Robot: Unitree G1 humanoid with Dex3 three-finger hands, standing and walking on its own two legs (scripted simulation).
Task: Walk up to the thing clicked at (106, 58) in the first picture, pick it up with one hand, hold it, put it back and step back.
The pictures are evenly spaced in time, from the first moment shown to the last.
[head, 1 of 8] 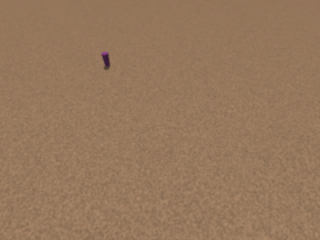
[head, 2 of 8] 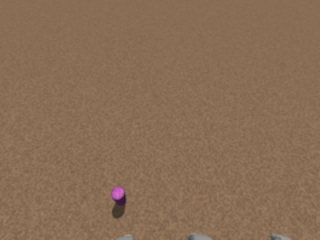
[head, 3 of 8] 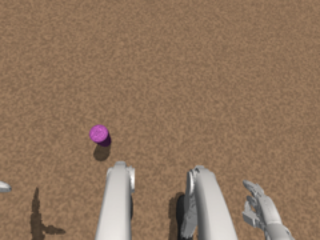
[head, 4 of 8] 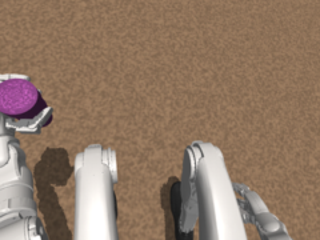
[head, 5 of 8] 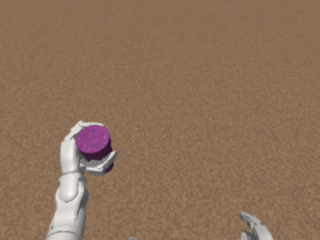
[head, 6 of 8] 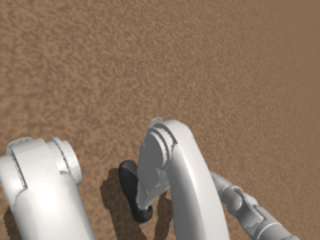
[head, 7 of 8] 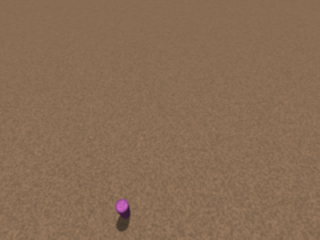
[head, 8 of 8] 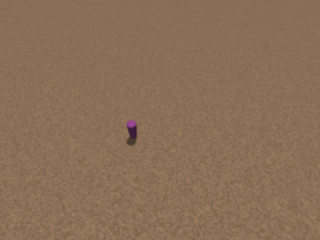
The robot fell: no
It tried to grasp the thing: yes
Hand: left
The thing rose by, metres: 0.69
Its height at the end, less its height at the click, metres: +0.00
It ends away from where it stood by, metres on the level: 0.02
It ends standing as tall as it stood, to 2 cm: yes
